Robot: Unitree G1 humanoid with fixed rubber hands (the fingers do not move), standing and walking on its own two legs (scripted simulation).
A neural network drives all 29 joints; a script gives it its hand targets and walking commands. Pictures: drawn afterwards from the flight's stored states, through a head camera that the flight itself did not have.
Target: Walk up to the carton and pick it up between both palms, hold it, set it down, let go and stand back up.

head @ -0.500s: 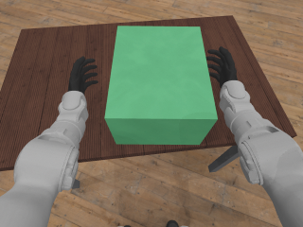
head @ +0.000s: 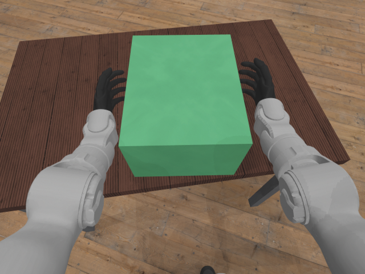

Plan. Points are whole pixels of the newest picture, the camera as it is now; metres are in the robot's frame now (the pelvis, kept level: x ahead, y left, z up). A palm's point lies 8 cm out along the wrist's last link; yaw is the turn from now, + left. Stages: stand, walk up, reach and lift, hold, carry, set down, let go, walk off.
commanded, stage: reach and lift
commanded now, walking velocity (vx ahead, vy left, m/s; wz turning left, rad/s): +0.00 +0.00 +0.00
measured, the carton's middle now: (183, 104) +0.52 +0.02 +0.00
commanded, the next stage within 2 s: none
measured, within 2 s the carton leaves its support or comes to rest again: neither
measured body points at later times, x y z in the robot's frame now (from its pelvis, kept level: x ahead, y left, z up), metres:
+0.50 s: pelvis +0.02 +0.01 +0.03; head +0.15 +0.01 +0.46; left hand +0.48 +0.19 +0.06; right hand +0.49 -0.15 +0.06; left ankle -0.01 +0.13 -0.71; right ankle +0.03 -0.11 -0.71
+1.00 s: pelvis +0.03 +0.01 +0.03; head +0.15 +0.01 +0.46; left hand +0.48 +0.19 +0.06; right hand +0.49 -0.15 +0.07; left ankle -0.01 +0.13 -0.71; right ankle +0.03 -0.11 -0.71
